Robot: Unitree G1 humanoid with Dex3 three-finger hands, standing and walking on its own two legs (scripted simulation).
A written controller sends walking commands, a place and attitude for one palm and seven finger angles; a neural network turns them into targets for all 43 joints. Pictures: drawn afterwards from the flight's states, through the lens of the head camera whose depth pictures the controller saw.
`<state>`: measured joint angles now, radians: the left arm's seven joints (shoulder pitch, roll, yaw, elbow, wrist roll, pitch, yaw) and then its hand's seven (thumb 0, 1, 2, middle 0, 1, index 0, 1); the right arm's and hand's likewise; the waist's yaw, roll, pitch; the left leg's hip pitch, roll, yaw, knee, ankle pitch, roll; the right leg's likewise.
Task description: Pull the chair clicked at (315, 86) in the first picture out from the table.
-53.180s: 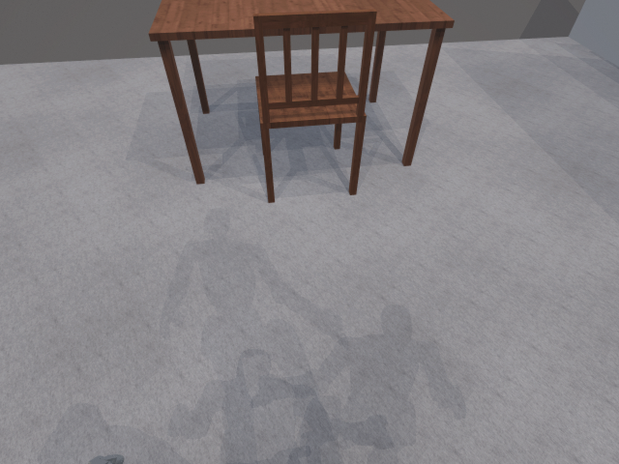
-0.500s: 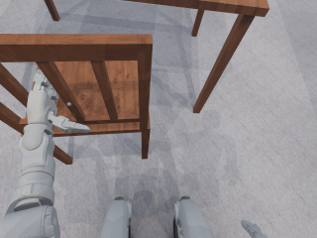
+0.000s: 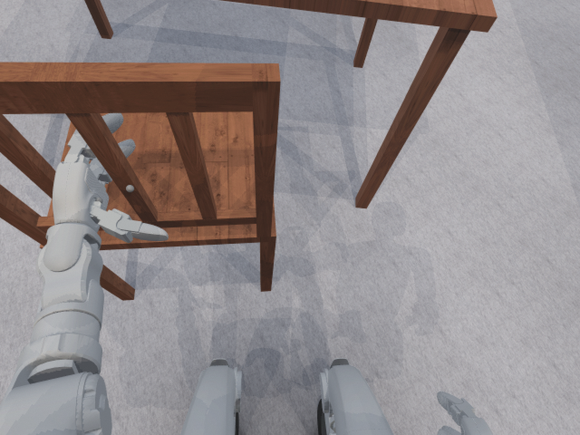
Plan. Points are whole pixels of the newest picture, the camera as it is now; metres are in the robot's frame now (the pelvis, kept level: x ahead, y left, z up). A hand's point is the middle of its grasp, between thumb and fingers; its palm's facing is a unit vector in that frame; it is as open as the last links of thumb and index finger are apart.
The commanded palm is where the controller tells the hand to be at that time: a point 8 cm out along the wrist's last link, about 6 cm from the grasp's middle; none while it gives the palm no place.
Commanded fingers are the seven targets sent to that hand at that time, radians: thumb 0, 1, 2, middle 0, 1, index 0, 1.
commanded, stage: hook a spindle and tug to test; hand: left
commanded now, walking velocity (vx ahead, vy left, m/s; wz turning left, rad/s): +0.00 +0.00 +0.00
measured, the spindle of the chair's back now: (122, 174) +0.46 +0.23 +0.01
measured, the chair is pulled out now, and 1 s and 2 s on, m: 0.17 0.20 0.30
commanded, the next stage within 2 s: step backward, pulling the chair out in 1.16 s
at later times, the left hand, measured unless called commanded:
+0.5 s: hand (131, 186) +0.43 +0.21 +0.03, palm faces +0.07 -1.00 -0.02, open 6.2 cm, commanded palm +0.41 +0.25 +0.03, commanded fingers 0.00 0.90 0.90 -0.50 -1.45 -0.50 -1.45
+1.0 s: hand (132, 210) +0.40 +0.20 +0.03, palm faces +0.07 -1.00 -0.03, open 5.5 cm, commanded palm +0.36 +0.25 +0.03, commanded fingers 0.00 0.90 0.90 -0.50 -1.45 -0.50 -1.45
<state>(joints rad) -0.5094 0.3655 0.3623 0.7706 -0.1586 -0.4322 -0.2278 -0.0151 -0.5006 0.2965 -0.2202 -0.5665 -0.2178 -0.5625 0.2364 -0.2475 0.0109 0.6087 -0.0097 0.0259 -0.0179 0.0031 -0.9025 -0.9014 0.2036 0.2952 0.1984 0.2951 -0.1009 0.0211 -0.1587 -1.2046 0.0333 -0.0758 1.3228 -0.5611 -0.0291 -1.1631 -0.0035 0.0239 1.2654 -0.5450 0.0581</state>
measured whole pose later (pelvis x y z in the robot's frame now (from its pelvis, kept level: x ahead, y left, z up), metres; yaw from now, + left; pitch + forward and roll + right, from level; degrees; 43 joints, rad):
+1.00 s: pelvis +0.02 +0.01 +0.01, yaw -1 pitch +24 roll -3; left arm -0.23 0.28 0.31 0.52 -0.20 -0.44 -0.17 0.01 0.71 0.76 -0.42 -1.42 -0.40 -1.45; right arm 0.24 -0.23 -0.01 0.58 -0.01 0.01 0.01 0.00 -0.90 -0.90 0.20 0.30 0.20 0.30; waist -0.10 0.02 -0.17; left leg -1.11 0.04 -0.05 1.27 -0.58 -0.02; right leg -1.08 0.00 0.04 1.21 -0.55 0.06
